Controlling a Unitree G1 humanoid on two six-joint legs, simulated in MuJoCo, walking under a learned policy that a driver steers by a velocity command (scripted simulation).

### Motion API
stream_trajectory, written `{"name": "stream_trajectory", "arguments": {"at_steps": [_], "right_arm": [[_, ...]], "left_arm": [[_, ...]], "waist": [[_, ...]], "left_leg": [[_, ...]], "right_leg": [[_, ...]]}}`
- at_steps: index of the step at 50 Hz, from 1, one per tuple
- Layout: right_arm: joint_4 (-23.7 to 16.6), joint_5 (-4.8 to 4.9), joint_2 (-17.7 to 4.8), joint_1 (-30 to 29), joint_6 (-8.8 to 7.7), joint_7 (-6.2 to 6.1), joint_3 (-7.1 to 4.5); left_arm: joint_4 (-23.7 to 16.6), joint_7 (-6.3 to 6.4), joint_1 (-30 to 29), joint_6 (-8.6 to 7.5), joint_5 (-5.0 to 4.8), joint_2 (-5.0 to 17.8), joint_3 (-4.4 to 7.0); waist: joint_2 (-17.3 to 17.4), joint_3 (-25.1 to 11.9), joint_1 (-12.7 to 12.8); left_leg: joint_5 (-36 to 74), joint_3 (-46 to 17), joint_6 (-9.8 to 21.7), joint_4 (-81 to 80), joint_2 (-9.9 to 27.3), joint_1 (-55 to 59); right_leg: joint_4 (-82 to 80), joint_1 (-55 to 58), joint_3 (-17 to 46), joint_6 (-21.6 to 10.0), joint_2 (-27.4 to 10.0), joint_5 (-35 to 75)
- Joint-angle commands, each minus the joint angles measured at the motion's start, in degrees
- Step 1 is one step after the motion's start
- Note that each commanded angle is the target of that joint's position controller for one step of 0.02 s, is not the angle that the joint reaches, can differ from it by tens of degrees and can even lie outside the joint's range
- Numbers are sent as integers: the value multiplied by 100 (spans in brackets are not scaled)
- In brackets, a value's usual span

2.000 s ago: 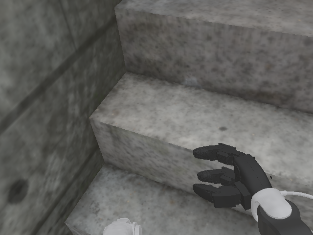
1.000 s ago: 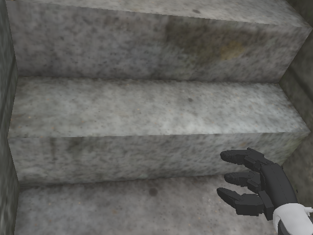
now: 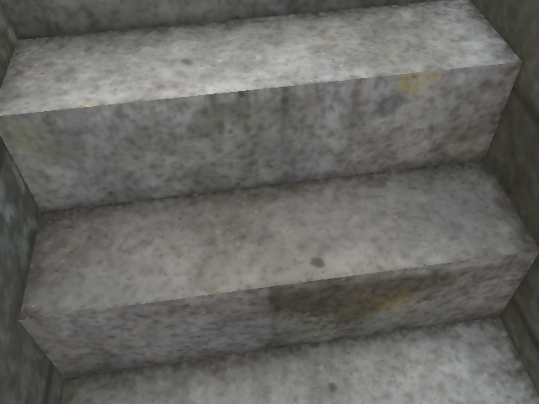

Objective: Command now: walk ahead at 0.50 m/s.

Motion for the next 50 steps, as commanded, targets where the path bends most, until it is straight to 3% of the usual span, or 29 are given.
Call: {"name": "stream_trajectory", "arguments": {"at_steps": [1, 3, 5, 8, 11, 14, 15, 16, 17, 18, 19, 20, 21, 22, 24, 26, 30, 32, 33, 35, 38, 40, 41, 42, 43, 44, 46, 48, 50], "right_arm": [[-51, -261, -340, -486, -257, 17, -226], [219, -279, -175, -354, -382, -92, -218], [188, -173, -722, -76, -454, -35, -353], [-72, -145, -945, -141, -491, -78, -411], [-220, -163, -1463, -916, -435, -234, -507], [-50, -19, -1177, -143, -271, -511, -458], [-99, -27, -940, 335, -264, -395, -414], [-192, 42, -423, 172, -321, -192, -307], [-531, 87, 304, 436, -259, -20, -203], [-1313, -174, 245, 161, -231, 102, -175], [-1495, -329, -219, -203, -255, 150, -216], [-1674, -383, -257, -444, -159, 116, -167], [-725, 176, -1436, 891, -123, 646, -495], [-609, 19, -1566, 1067, -87, 706, -597], [-380, -256, -1578, 1131, -16, 658, -618], [-340, -138, -1458, 712, -124, 539, -555], [-321, -72, -1246, 412, -167, 566, -457], [-428, -62, -962, 321, -198, 632, -272], [-313, -83, -869, 777, -213, 679, -249], [-103, -76, -1002, 1361, -229, 772, -346], [-10, -31, -1013, 1081, -272, 1003, -384], [303, -168, -837, 2220, -246, 1162, -379], [254, -262, -924, 2359, -242, 1132, -416], [82, -200, -1034, 1956, -207, 1220, -438], [-266, 164, -1498, 1435, -207, 1220, -560], [-291, 35, -1553, 1310, -182, 1127, -535], [-280, -120, -1513, 1006, -195, 1030, -467], [-16, -86, -1190, 1459, -237, 1029, -335], [-197, 20, -973, 806, -172, 1096, -287]], "left_arm": [[-548, 19, 371, 322, 47, -333, -60], [-388, 7, 432, 375, -124, -508, -97], [-640, 181, 139, 422, -248, -624, -158], [-654, 217, 134, 524, -346, -129, -46], [-689, 332, 423, 546, -723, 247, 27], [-128, 384, 1382, 546, -966, -241, -139], [161, 351, 1600, 393, -951, -252, -140], [242, 353, 1695, 307, -552, -426, -221], [-81, 311, 985, 117, -210, -177, -291], [-403, 359, 319, 85, -318, 225, -147], [-353, 438, 110, 43, -439, 147, -181], [-247, 545, -151, 1, -329, 363, -102], [-605, -114, -647, -251, -249, 971, -180], [-376, -269, -571, -410, -177, 410, -328], [-105, -185, -172, -628, -608, 576, -469], [258, -112, 607, -663, -731, 619, -403], [161, -180, 380, -624, -643, 560, -432], [63, -211, 347, -660, -587, 938, -323], [-280, -218, -465, -687, -579, 1098, -294], [-742, -258, -1548, -692, -463, 1298, -182], [-464, -362, -913, -490, -555, 1232, -68], [-365, -450, -1294, -508, -463, 1287, 14], [-273, -489, -1401, -531, -387, 875, -68], [-57, -492, -989, -502, -327, 324, -199], [-347, -481, -1205, -579, -90, 311, -231], [-394, -384, -1871, -617, -194, 419, -155], [-242, -126, -1732, -516, -428, 817, 24], [-126, -21, -1567, -417, -336, 871, 65], [-234, 70, -1633, -429, -338, 943, 86]], "waist": [[-323, -188, 504], [-197, -26, 583], [342, 110, 559], [606, -59, 586], [1025, -80, 863], [-241, -228, 722], [-199, -423, 480], [-727, -451, 490], [-1050, -417, -159], [-1520, -382, -466], [-698, 143, -523], [-513, 281, -622], [263, -86, -232], [380, -43, -399], [-25, -1081, -402], [-539, -1231, -70], [-798, -996, 96], [-982, -1056, 147], [-935, -1216, -168], [-624, -1197, -622], [-888, -483, -313], [-793, -335, -829], [-261, -289, -956], [429, -402, -543], [1329, -281, -504], [1025, 164, -778], [440, -290, -638], [236, -551, -725], [223, -765, -601]], "left_leg": [[-1856, -3330, 55, -3510, 1317, 285], [-1106, -2492, -52, -3229, 1165, -108], [-860, -2331, -36, -3655, 1289, 195], [-981, -2292, -41, -3997, 1395, 154], [-1436, -1715, -157, -4359, 1361, -336], [-1359, -786, 151, -2611, 780, 12], [-993, -616, 243, -1202, 553, 163], [-59, -367, 57, 2100, -141, 190], [1419, -1787, -332, 4466, -321, -1176], [2076, -1952, -658, 5184, -69, -2030], [2548, -1523, -942, 5010, 148, -2142], [2538, -1246, -1042, 5065, 272, -1910], [3030, -2545, -882, 5507, -5, -2814], [3825, -2735, -805, 5030, 441, -3020], [3644, -2190, -805, 4462, 105, -2284], [3044, -1980, -904, 4523, 147, -2654], [2376, -1627, -1105, 4129, 354, -2983], [2061, -1364, -1131, 3624, 530, -2839], [2201, -1120, -1209, 3021, 502, -1860], [2140, -509, -1340, 940, 447, 755], [1597, -251, -1369, -2861, 267, 801], [1941, -209, -720, -2836, 126, 2226], [2355, -786, -315, -3292, 256, 2259], [1962, -2105, 409, -4093, 723, 2208], [401, -3967, 1207, -5319, 1334, 2741], [-526, -5062, 1318, -5908, 1718, 1933], [245, -4191, 1294, -5250, 1393, 1309], [917, -4155, 1375, -5045, 1395, 2014], [1804, -3121, 1131, -4893, 975, 1773]], "right_leg": [[2010, -1221, 184, 47, 119, -578], [1729, -1347, 58, 180, 196, 330], [1724, -1937, 50, 369, 47, -360], [1168, -1568, -102, 564, -173, -196], [-1907, 148, -850, 550, -665, -1167], [-4985, 2032, -2204, 376, -413, -1635], [-5185, 2517, -1891, 217, -419, -2164], [-4673, 2027, -1356, 128, -369, -2364], [-5809, 1492, 2071, -342, -1417, -4225], [-8363, 883, 5645, -660, -2474, -7133], [-8562, 669, 5469, -362, -2361, -6958], [-7535, 289, 4004, -490, -1949, -5622], [-6669, 71, 4324, -1470, -2032, -5087], [-6416, 54, 4226, -1390, -2116, -4634], [-6000, 534, 3084, -1249, -1585, -3797], [-5780, 1443, 2510, -860, -1289, -3227], [-6048, 1218, 2435, -864, -1625, -3527], [-6549, 1333, 2398, -852, -1930, -3778], [-6696, 831, 2059, -907, -1940, -3748], [-6898, -333, 671, -691, -1700, -3362], [-6135, 1398, 355, -654, -1803, -3667], [-5720, 668, 170, -776, -1933, -3289], [-4757, 704, -109, -736, -1790, -2308], [-3181, 336, -802, -356, -1229, -1328], [-2857, -899, -1127, 102, -461, -1313], [-2000, -1099, -777, 278, -430, -870], [-1347, -1105, -473, 438, -502, -207], [-1438, -1379, -314, 488, -583, -21], [-2953, -197, -681, 613, -478, -668]]}}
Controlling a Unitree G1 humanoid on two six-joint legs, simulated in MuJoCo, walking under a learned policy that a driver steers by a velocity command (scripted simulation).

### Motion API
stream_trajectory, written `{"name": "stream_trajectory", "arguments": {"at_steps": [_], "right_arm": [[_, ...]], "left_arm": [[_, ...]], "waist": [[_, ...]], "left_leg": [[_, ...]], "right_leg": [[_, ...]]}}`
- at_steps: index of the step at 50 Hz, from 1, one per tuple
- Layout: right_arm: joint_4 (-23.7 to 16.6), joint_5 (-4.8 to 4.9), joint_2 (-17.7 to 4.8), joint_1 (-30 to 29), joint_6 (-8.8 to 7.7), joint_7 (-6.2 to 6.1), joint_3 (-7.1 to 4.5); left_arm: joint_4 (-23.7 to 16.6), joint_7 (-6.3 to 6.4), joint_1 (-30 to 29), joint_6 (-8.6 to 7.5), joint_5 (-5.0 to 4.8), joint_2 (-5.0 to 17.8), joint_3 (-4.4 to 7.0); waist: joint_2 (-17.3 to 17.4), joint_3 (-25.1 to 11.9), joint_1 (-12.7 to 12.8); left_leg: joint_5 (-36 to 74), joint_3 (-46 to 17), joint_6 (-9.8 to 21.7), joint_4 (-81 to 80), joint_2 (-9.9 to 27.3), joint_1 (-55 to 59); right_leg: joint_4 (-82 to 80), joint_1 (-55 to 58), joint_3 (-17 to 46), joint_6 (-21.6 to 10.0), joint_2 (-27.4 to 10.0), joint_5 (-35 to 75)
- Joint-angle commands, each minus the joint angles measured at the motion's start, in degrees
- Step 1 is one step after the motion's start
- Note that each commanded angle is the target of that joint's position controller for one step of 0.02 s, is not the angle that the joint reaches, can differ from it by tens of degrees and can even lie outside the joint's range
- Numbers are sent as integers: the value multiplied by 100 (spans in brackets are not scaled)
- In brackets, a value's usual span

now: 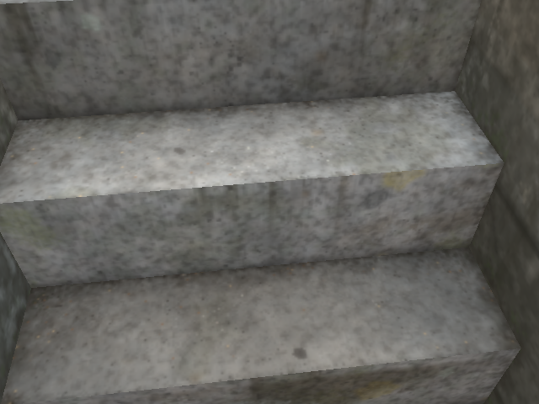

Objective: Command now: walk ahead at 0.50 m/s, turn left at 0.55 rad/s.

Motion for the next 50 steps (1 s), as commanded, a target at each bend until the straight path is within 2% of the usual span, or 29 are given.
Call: {"name": "stream_trajectory", "arguments": {"at_steps": [1, 3, 4, 5, 7, 9, 11, 14, 17, 19, 22, 23, 25, 26, 27, 28, 29, 32, 34, 35, 37, 38, 40, 43, 46, 47, 48, 49, 50], "right_arm": [[-512, 127, -743, -793, 10, -14, -145], [-301, 88, -894, -601, 47, -205, -155], [-194, 69, -950, -547, 25, -140, -244], [33, -159, -735, -265, 57, -72, -213], [91, -270, 54, -197, -29, 154, 9], [-69, -137, -163, -914, -102, 156, 3], [46, 28, -48, -810, -92, 13, -40], [-601, 28, -24, -1421, -53, -113, -28], [-1260, 83, 401, -2160, 145, -223, 289], [-1704, 82, -137, -2706, 354, -309, 255], [-2241, -11, -257, -4263, 868, 83, 351], [-2024, 9, 56, -3416, 889, 149, 438], [-1741, -95, -382, -2205, 853, 81, 261], [-1033, 59, -68, -850, 496, -622, 282], [-671, 34, -519, -8, 392, -959, 141], [-412, 5, -922, 273, 414, -1250, -51], [-379, -121, -1334, -216, 353, -1344, -207], [68, -271, -441, -788, -73, -1243, -111], [129, -299, -106, -522, -280, -1134, -4], [-143, -428, 528, -1310, -339, -211, 274], [-502, -158, -544, -2388, -380, 64, -55], [-156, -181, -313, -1707, -304, 33, 6], [397, -756, -150, -14, -118, 97, 192], [1122, -719, -310, 2267, 32, 94, 356], [1817, -820, -666, 3697, 212, 34, 373], [1710, -792, -679, 3205, 225, 115, 343], [342, -20, -1227, 557, -230, -1228, -178], [638, 515, -664, 1559, -578, -1669, 42], [869, 635, -932, 2275, -910, -1592, 155]], "left_arm": [[-582, 145, -510, -15, -49, 523, 134], [-847, 94, -1032, 147, 58, -7, -45], [-906, 79, -909, 4, -86, -63, -6], [-695, 153, -228, -18, -101, 170, 53], [-337, 86, 992, 25, 37, 656, 288], [99, -174, 1963, 64, 162, 734, 369], [540, -467, 2026, 293, 228, 349, 121], [1097, -611, 2320, 194, 142, -703, -360], [1037, -538, 1480, 0, 431, -630, -412], [917, -607, 1215, -84, 502, -223, -327], [940, -898, 1830, 178, 23, 635, -168], [1145, -1012, 2244, 176, 25, 921, -212], [1296, -990, 2682, 65, -196, 1434, 51], [991, 105, 3127, -378, -681, 1304, 252], [929, 372, 3172, -538, -735, 1213, 214], [419, 352, 2299, -550, -713, 982, 280], [-77, 339, 1245, -450, -354, 521, 312], [-1582, 303, 281, -159, -8, -1194, -136], [-1683, 284, 765, -75, 2, -1303, -248], [-1077, -210, 1112, 453, -424, -298, -86], [-1425, -121, 1006, 553, -252, 18, 35], [-1338, -104, 710, 581, -280, -50, 25], [-1674, 24, -329, 675, -277, -161, -200], [-2300, -51, -1750, 782, 18, -53, -378], [-2591, -248, -2469, 884, 419, -683, -782], [-2418, -234, -2071, 898, 380, -733, -841], [-2266, -15, -1074, 477, 264, -1525, -978], [-2185, 28, -1813, 248, -208, -1250, -1023], [-2090, 118, -1314, 293, -539, -961, -828]], "waist": [[230, 193, 367], [743, 73, 166], [938, 202, 255], [691, -114, 444], [-694, -628, 721], [-1067, 386, 1227], [84, 856, 1006], [364, 989, 614], [128, 1148, 87], [304, 1064, -58], [-509, 607, 36], [-913, 515, -253], [-1445, -544, -377], [-644, -1081, -383], [-214, -1501, -578], [764, -865, -665], [1321, -362, -391], [90, 1244, 650], [90, 1536, 789], [132, 532, 1110], [369, 420, 1609], [605, 462, 1335], [125, 236, 965], [645, -415, 243], [631, -661, -227], [432, -743, 35], [-398, 494, 708], [-1191, -768, -42], [-661, -1864, 125]], "left_leg": [[530, -1926, 1109, -2035, 1187, 346], [796, -2209, 1217, -1873, 1111, 977], [1417, -2059, 1251, -1951, 1326, 980], [2044, -2192, 1180, -1633, 1472, 899], [1961, -1041, 370, 482, 312, -932], [260, -667, 81, 4648, -192, -4235], [1069, -1300, 420, 8518, -116, -5924], [1051, -1193, 891, 9843, 90, -7453], [997, -550, 972, 9312, 559, -6885], [1632, 109, 859, 7307, 1084, -5589], [452, 1772, 382, 5165, 440, -2303], [814, 1617, 402, 5313, 282, -2637], [174, 1963, 190, 3023, -342, -2359], [-1618, 1536, 131, 2288, -603, 343], [-2115, -398, 397, 1551, 143, 1609], [-3938, -3344, 747, -821, 1166, 1541], [-3964, -5074, 919, -2253, 2012, 783], [-2258, -2509, 182, -1530, 1883, -28], [-678, -1444, -140, -1843, 1734, 501], [242, -414, -189, -1542, 1349, 79], [1305, 589, -60, -2511, 1440, -976], [1544, -15, 246, -2821, 1774, -205], [1501, -64, 231, -2685, 1836, 1475], [5724, 68, 319, -1948, 1427, 4145], [6421, -1279, 803, -2145, 2625, 6530], [5803, -1060, 794, -2532, 2566, 5994], [7020, 574, 156, -3571, 2146, 2969], [9690, 48, 203, -2646, 1930, 1991], [12782, 47, 138, -1917, 2154, 1268]], "right_leg": [[-2322, 631, -166, 209, 24, -897], [-4006, 1124, -196, 277, 164, -1355], [-4130, 1736, -486, 206, 109, -906], [-4096, 2583, -165, 77, -112, -195], [-4121, 4913, 1058, -1116, -966, 1438], [-5262, 5366, 2913, -2009, -2005, -904], [-5446, 4535, 2854, -1705, -2147, -1947], [-5360, 4753, 1715, -1293, -1827, -975], [-6124, 2754, 522, -1030, -1509, -696], [-6765, 1467, -128, -842, -1335, -708], [-7810, 65, -28, -1784, -1444, 4378], [-6803, 1345, -153, -1955, -1859, 8907], [-5434, 4073, -307, -2076, -1892, 12062], [-3803, 4082, -713, -945, -1345, 10703], [-2234, 2726, -133, -738, -1012, 8937], [-548, 927, 23, -598, -130, 5346], [2958, 95, 478, -316, 638, 1694], [5611, -2246, 1000, -627, 644, 1290], [6475, -3344, 1184, -683, 703, 510], [4480, -3109, 1549, -1460, 112, 978], [4231, -1578, 770, -1186, 27, -1029], [5459, -2707, 758, -1126, 39, -1183], [4734, -4865, 751, -1069, -292, 26], [3797, -6098, 236, -1162, -22, -1944], [3420, -8003, 639, -1255, -474, -3501], [3282, -7345, 560, -1268, -563, -3406], [1892, -2783, -669, -669, -11, -4765], [-261, 362, -371, -532, 369, -4460], [453, 2476, -735, -541, 935, -3385]]}}
Over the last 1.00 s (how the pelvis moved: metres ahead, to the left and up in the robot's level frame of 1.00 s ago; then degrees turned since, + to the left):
0.08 -0.03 0.08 12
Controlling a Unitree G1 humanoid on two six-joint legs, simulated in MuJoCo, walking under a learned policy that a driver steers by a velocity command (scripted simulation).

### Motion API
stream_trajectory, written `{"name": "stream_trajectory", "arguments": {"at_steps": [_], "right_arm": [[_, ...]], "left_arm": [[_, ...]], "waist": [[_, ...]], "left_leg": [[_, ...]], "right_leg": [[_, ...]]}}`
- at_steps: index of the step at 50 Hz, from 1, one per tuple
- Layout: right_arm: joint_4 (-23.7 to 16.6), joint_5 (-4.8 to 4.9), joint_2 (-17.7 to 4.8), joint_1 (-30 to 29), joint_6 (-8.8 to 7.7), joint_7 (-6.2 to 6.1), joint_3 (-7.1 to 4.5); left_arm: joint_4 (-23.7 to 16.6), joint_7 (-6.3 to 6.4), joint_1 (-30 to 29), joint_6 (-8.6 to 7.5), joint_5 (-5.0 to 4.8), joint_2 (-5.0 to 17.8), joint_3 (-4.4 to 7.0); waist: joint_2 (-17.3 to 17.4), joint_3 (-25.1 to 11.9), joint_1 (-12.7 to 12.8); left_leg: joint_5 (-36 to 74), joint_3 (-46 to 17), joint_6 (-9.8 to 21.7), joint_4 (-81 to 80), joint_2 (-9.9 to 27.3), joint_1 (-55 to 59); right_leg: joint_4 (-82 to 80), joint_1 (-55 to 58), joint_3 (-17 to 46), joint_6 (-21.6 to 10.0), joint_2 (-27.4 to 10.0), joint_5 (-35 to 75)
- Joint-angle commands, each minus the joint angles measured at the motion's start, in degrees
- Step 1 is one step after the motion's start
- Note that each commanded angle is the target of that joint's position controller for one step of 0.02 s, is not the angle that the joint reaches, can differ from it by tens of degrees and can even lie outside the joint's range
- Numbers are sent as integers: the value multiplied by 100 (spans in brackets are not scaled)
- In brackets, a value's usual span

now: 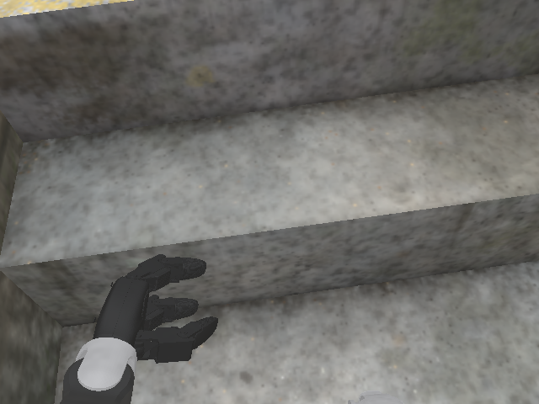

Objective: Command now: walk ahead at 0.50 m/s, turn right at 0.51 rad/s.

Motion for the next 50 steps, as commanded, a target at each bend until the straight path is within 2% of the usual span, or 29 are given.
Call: {"name": "stream_trajectory", "arguments": {"at_steps": [1, 2, 4, 5, 8, 9, 10, 12, 14, 15, 17, 19, 21, 23, 24, 25, 26, 27, 29, 30, 31, 32, 33, 37, 44, 45, 46, 49, 50], "right_arm": [[-664, 715, -1792, 79, -850, -403, -418], [-1095, 755, -1867, -586, -976, -169, -501], [-1358, 242, -996, -1275, -856, 151, -359], [-1664, -190, -418, -1768, -652, 142, -347], [-3080, -305, 586, -2706, -288, -158, 7], [-3086, -322, 687, -2527, -263, -204, 83], [-2631, -86, -306, -1645, 165, 435, -67], [-2851, -176, -203, -1684, 384, 745, 62], [-2912, -316, 323, -1827, 439, 821, 295], [-3195, -297, 261, -2120, 501, 803, 345], [-3773, -60, -327, -3384, 661, 820, 300], [-4232, 142, -527, -4588, 888, 835, 374], [-3752, 63, -699, -3207, 934, 851, 240], [-3435, 13, -1040, -2501, 782, 783, 32], [-2998, 288, -1108, -2252, 666, 763, -14], [-2519, 29, -1383, -904, 801, 732, -169], [-1973, -380, -1571, 117, 825, 691, -226], [-1656, -269, -1097, 505, 690, 612, -173], [-1347, 27, -749, -415, 429, 542, -107], [-1330, -36, -515, -783, 330, 573, -65], [-1035, 197, -21, -1028, 209, -9, -168], [-1053, 75, -117, -1573, 130, -210, -141], [-1603, -139, -280, -2899, 21, 294, -53], [-1130, -310, -633, -1342, -51, 448, -39], [-1925, -54, -1156, -2897, -322, 431, -55], [-1380, 132, -1144, -2006, -278, -278, -379], [-1296, 43, -1303, -1686, -211, -478, -394], [-1285, 59, -482, -1102, -103, -256, -335], [-1449, -72, 140, -883, -433, -97, -283]], "left_arm": [[52, 337, 2643, -94, -205, -69, -74], [242, 380, 2621, 21, 106, 426, 70], [448, 410, 1650, 272, 276, 1153, 432], [776, 281, 2103, 312, 364, 1117, 574], [1782, 188, 2157, -181, 134, 917, 713], [1935, 195, 2356, -272, 142, 719, 704], [1987, -385, 2711, -465, 204, -193, 159], [1920, -437, 2425, -606, -45, 58, 410], [2557, -411, 3712, -562, 226, -219, 355], [2728, -496, 3674, -554, 609, -108, 303], [2467, -568, 3454, -711, 728, 715, 492], [2371, -838, 2982, -550, 508, 928, 388], [2287, -889, 2828, -716, -109, 1654, 435], [2199, -796, 3089, -863, -362, 2301, 725], [2715, -952, 4498, -824, 323, 1680, 529], [2667, -963, 4339, -654, 511, 1431, 471], [2886, -1001, 3904, -473, 445, 1082, 498], [2702, -830, 3228, -463, -20, 694, 468], [2407, -498, 2910, -692, -282, 779, 441], [2299, -472, 2695, -694, -119, 760, 395], [1244, -248, 1840, -342, 610, -300, 322], [1270, -215, 2106, -105, 535, -236, 326], [1964, -387, 2735, -413, -143, 295, 175], [1799, -495, 2076, -672, 35, 538, 130], [1770, -222, 2149, -559, 213, 924, 367], [1157, -14, 1647, -288, -361, 119, 221], [1161, 61, 1878, -197, -495, 177, 208], [1493, 223, 3401, -511, -100, 457, 334], [1701, 265, 4298, -711, -6, 678, 283]], "waist": [[-625, -2995, 1292], [-1197, -3112, 1287], [-2371, -2355, 775], [-1584, -1838, 922], [-770, 704, 214], [-478, 1011, 113], [1148, 1419, -112], [-719, 1174, -513], [-1084, 1146, -475], [-537, 1031, -650], [-736, 837, -546], [-1168, 670, -574], [-1321, -237, -1124], [-1683, -1019, -925], [-1108, -1978, -100], [-195, -2514, -805], [764, -2188, -1229], [624, -1321, -1181], [700, -427, -712], [227, -220, -460], [-561, -362, 360], [-603, -48, 709], [691, 801, 412], [-220, 466, 53], [-360, 805, 568], [-85, 773, 557], [92, 735, 491], [-1050, 706, 707], [-1490, 50, 488]], "left_leg": [[11135, -677, 1105, 2322, 1397, 183], [9463, -629, 1003, 3275, 1095, -581], [2042, -860, 704, 7097, -597, -2641], [909, -1338, 462, 10468, -949, -4013], [-812, -1588, 463, 12285, -797, -6179], [-1124, -1662, 501, 12673, -759, -6583], [-13, -2407, 1029, 11127, -632, -6361], [-1753, -2236, 1094, 12044, -417, -6993], [-1592, -2075, 1352, 13373, -437, -8911], [-493, -1913, 1397, 12667, -178, -8739], [-3, -1110, 1215, 10930, 90, -7071], [-947, -756, 931, 9519, -106, -3921], [-1260, -316, 450, 8372, -739, -3258], [-2016, 162, 165, 5642, -1212, -2963], [-1693, -656, 746, 5621, -908, -586], [-3240, -2264, 1078, 4033, -532, -101], [-3102, -4023, 1599, 2875, 284, -150], [-2829, -4503, 1581, 2337, 312, -280], [-4961, -5195, 1302, 2275, 443, -399], [-4464, -4467, 1212, 2438, 301, -587], [-4415, -3941, 864, 1875, 96, -1608], [-4206, -3404, 798, 2047, -6, -1952], [-4090, -2709, 982, 2057, -175, -2017], [-3963, -3409, 1192, 1535, 233, -1694], [-2896, -2192, 1187, 930, 429, -3188], [-2867, -2621, 1435, 706, 676, -2656], [-2672, -2704, 1477, 1112, 743, -1857], [1618, -1478, 1128, 5345, 106, -1010], [-293, -1079, 537, 7173, -19, -1834]], "right_leg": [[-2367, 6028, 269, 41, 472, 956], [-3095, 6540, 984, -195, 427, 1007], [-5180, 6443, 3610, -1038, -805, 725], [-5316, 6383, 3996, -1348, -1239, 1225], [-6174, 5239, 3008, -484, -760, 1320], [-6518, 5303, 2891, -342, -784, 1828], [-6294, 4345, 3025, -436, -905, 2886], [-6977, 4514, 2880, -775, -1065, 2531], [-7188, 5753, 3121, -767, -1349, 2222], [-7183, 5554, 2647, -457, -1199, 2366], [-7764, 3897, 1722, -444, -785, 2297], [-9579, 1774, 1366, -991, -1266, 4048], [-8449, 3900, 1060, -1031, -1669, 10921], [-7041, 6746, 1149, -933, -1973, 13847], [-5931, 4976, 1184, -898, -1751, 14172], [-4887, 4411, 1124, -876, -1177, 12023], [-2210, 3689, 818, -528, -363, 6314], [-303, 2513, 1664, -217, -342, 5359], [1326, 410, 2134, -34, -39, 4321], [1595, 209, 1963, -15, 81, 4380], [1057, 2266, 1096, 438, 55, 3716], [1389, 2178, 929, 605, 217, 3785], [1766, 427, 1698, 223, 180, 3385], [1145, 13, 790, 305, -440, 3585], [-2675, 4768, -70, 609, -964, 4034], [-3969, 4380, -367, 551, -862, 2772], [-4778, 4702, -403, 507, -815, 2210], [-6798, 5668, -404, 578, -265, 2651], [-6039, 6584, 1115, 755, -1527, 7452]]}}
Over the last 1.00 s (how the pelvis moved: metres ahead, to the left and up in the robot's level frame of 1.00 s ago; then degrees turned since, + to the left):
0.39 0.06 0.26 -4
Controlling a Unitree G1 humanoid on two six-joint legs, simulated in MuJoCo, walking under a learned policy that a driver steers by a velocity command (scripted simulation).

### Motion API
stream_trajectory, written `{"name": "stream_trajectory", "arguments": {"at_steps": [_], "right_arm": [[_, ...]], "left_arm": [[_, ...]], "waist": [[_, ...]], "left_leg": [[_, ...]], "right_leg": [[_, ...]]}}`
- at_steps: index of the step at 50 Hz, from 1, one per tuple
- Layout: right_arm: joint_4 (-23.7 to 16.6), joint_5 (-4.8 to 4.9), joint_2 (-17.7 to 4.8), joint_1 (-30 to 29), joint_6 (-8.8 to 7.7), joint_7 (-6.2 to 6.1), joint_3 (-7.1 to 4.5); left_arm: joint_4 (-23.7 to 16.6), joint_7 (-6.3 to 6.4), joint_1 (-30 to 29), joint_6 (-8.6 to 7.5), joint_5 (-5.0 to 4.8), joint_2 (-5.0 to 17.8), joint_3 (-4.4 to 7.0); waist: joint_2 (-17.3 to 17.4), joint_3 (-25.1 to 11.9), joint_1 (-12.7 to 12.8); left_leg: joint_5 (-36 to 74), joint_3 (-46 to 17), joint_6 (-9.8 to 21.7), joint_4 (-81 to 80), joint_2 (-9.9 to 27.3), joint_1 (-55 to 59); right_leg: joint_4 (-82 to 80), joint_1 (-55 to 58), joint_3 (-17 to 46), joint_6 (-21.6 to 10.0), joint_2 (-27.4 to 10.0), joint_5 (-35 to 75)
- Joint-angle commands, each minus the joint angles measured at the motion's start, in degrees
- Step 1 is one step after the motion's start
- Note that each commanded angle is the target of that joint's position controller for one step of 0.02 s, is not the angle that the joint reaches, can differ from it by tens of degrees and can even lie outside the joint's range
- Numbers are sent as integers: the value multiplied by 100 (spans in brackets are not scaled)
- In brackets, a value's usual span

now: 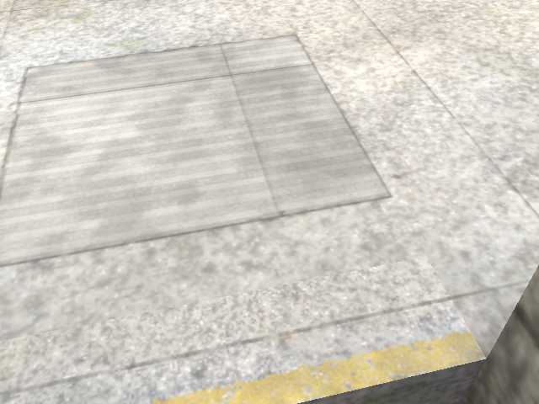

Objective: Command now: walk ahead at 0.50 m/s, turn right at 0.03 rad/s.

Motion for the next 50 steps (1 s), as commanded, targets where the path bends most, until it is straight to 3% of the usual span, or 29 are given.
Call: {"name": "stream_trajectory", "arguments": {"at_steps": [1, 2, 4, 7, 8, 10, 13, 15, 16, 18, 21, 23, 24, 25, 26, 27, 28, 30, 32, 34, 35, 38, 42, 44, 45, 47, 48, 49, 50], "right_arm": [[56, -641, 450, 2399, -77, 1205, 4], [-437, 34, 306, 42, -227, 609, -267], [-1708, -260, 892, -2235, -403, 446, 117], [-1951, -174, 939, -1664, -157, 524, 224], [-1554, -71, -64, -731, 390, 829, 263], [-1933, -304, 397, -907, 620, 1017, 530], [-2222, 75, 297, -1724, 655, 950, 507], [-2407, 318, -9, -2442, 904, 998, 509], [-2510, 380, -99, -2634, 1003, 1092, 507], [-2153, 224, -297, -2232, 979, 1227, 400], [-2100, -159, -102, -1526, 1100, 1362, 440], [-2044, -21, -249, -641, 1105, 1275, 393], [-1409, 242, -554, 173, 1024, 1181, 327], [-974, -39, -842, 1619, 1105, 1124, 201], [-505, -119, -1070, 2298, 1013, 1074, 84], [-198, 128, -655, 2583, 714, 1126, 119], [194, 197, -653, 2287, 463, 1052, 41], [430, 397, -118, 1359, 116, 1142, 133], [307, 365, 175, -11, 75, 1115, 220], [397, 141, 36, 163, 84, 1077, 248], [293, 38, -308, 291, 72, 987, 146], [1245, -336, -162, 2134, -16, 687, 241], [1732, -374, -285, 3133, -55, 703, 231], [1070, -221, -423, 1945, 51, 949, 170], [1068, -222, -655, 2159, 20, 1148, 96], [482, 17, -1285, 1535, -194, 1192, -161], [299, -143, -1037, 1499, -260, 1189, -223], [-48, -348, -379, 1312, -223, 1163, -91], [63, -149, -286, 746, -107, 1199, -80]], "left_arm": [[1072, -109, 4417, 120, -104, 2381, 529], [810, 110, 2995, -15, 218, 995, 422], [1040, 203, 2490, -77, 352, 750, 445], [1263, 262, 2545, -227, 260, -96, 275], [1634, -118, 3590, -69, 8, -307, -52], [2089, -344, 3961, -51, 489, -311, -127], [1691, -429, 2446, -97, 1042, 50, -100], [1724, -534, 2723, -45, 989, 337, -244], [1898, -704, 2641, 23, 889, 426, -220], [1845, -860, 2443, -2, 544, 825, -291], [1716, -814, 2323, -76, 79, 1872, 131], [1649, -1018, 2155, -52, 167, 2066, 389], [1911, -1134, 3027, -80, 598, 1689, 345], [1937, -1251, 2518, 14, 644, 1582, 444], [1775, -1397, 1754, 176, 667, 812, 448], [1309, -1143, 926, 230, 463, 297, 346], [919, -819, 578, 219, 347, 171, 244], [590, -432, 68, 195, 523, 403, 224], [533, -270, -67, 120, 387, 409, 165], [234, -168, -432, 86, 373, 350, 64], [-101, -166, -1034, 91, 296, 522, 24], [-622, -135, -1803, 138, 340, 312, -176], [-1512, -225, -2823, 217, 351, 218, -280], [-2282, -273, -3778, 436, 382, -69, -407], [-2689, -465, -4089, 386, 259, -24, -347], [-1758, -501, -1554, 208, 188, 887, 73], [-1259, -391, 357, 119, 171, 1153, 189], [-876, -226, 1471, 167, 346, 1671, 321], [-842, -183, 1419, 284, 563, 1481, 321]], "waist": [[-3264, -1840, 274], [35, -106, 305], [-46, 921, 446], [-262, 177, 59], [-1259, -325, 315], [-613, 311, -85], [-136, 641, -681], [-1200, 622, -470], [-1018, 737, -352], [-1127, -117, -593], [-1657, -1074, -724], [-2290, -1426, -864], [-1860, -2081, -411], [-843, -2371, -1105], [862, -1570, -1015], [948, -1169, -1032], [1140, -538, -754], [27, 292, -272], [-16, 666, 37], [-79, 389, -61], [67, 154, -360], [541, 410, -787], [338, 895, -879], [405, 862, -542], [1447, 833, -225], [1012, -938, 511], [16, -2287, 704], [-1722, -2846, 862], [-2280, -1712, 1144]], "left_leg": [[608, -458, -204, 4739, -1681, -2834], [513, -158, -245, 6669, -1116, -4199], [308, 358, -77, 7434, -975, -5727], [744, 339, 183, 7866, -572, -5349], [-298, -722, 967, 8539, -438, -7339], [-156, -799, 1370, 9736, -321, -9021], [1672, 611, 1425, 7486, 214, -6995], [1535, 873, 1219, 7705, 86, -5469], [1550, 953, 1345, 7118, 113, -5165], [1346, 1418, 1029, 5952, -427, -3347], [-679, 1916, 409, 2916, -1020, -3690], [-597, 1714, 252, 1041, -1468, -3294], [87, 681, 560, 649, -1469, -1291], [763, -963, 969, -397, -1313, -273], [2232, -3427, 1992, -1987, -338, 184], [-66, -3517, 1588, -1884, -120, 738], [-1386, -3117, 1040, -1874, -302, 899], [-545, -2963, 939, -1858, -468, 453], [-457, -2294, 793, -2243, -618, -795], [-153, -2193, 759, -2508, -627, -998], [389, -2454, 1037, -2703, -397, -1128], [1169, -3305, 1101, -2677, 217, 665], [1049, -3248, 786, -3152, 410, 1467], [836, -2864, 1003, -5120, 458, -1739], [5242, -2523, 1348, -5437, 451, -2777], [11323, -1601, 769, -3418, 645, 271], [9899, -1500, 182, -1549, 216, -376], [5154, -1337, -30, 420, -883, -1926], [2515, -1345, -75, 4377, -1160, -2675]], "right_leg": [[-2748, 4604, 6730, -3242, -2200, 5783], [-2043, 4205, 4102, -1905, -2012, 4012], [-1839, 3375, 2961, -1378, -1188, 2489], [-2028, 2960, 2419, -1019, -1033, 1775], [-1959, 3489, 3744, -1302, -1585, 543], [-2349, 3305, 3954, -1440, -1958, -494], [-3495, 331, 1839, -938, -1162, -1098], [-4456, -944, 1339, -1039, -1163, -710], [-4543, -1055, 975, -1078, -1148, 359], [-3923, -951, 459, -1503, -1209, 5414], [-2631, 2749, 390, -1902, -1880, 11416], [-1354, 4415, 371, -2110, -2026, 13828], [-314, 3113, 532, -2020, -1795, 14078], [1106, 1613, 738, -1731, -1413, 10832], [4149, -1042, 836, -754, 81, 3928], [6650, -3290, 2243, -748, 603, 3219], [7351, -4484, 2443, -706, 905, 2591], [7599, -4956, 2071, -510, 788, 1712], [7596, -4579, 1588, -462, 532, 603], [7007, -4309, 1190, -302, 342, 501], [7523, -4098, 917, -143, 480, -350], [9056, -6268, 1439, -455, 424, -784], [7010, -7039, 852, -581, -297, -308], [4854, -3225, 295, -456, -263, -941], [4997, -1486, -235, -405, 250, -511], [3371, -754, -46, -429, 793, -30], [2635, 1495, 1924, -1156, 66, 1655], [347, 3021, 4873, -1956, -1325, 809], [-1045, 1238, 6547, -2077, -1897, -1549]]}}
Over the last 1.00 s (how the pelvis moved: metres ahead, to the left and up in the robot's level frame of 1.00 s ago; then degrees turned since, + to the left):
0.35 -0.05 0.39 -11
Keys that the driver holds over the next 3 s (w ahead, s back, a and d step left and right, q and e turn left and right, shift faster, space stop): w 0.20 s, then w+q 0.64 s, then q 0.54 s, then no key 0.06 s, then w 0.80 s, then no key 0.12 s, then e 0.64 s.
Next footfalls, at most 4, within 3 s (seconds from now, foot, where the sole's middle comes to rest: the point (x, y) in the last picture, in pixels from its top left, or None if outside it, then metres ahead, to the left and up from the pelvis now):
0.48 left None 0.20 0.12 -0.52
0.94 right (361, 321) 0.53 -0.10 -0.30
1.50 left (206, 326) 0.51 0.17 -0.30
1.92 right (270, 207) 0.81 0.07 -0.30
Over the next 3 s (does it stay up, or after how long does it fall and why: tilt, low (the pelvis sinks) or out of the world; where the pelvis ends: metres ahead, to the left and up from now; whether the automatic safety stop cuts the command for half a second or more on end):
stays up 0.99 0.25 0.47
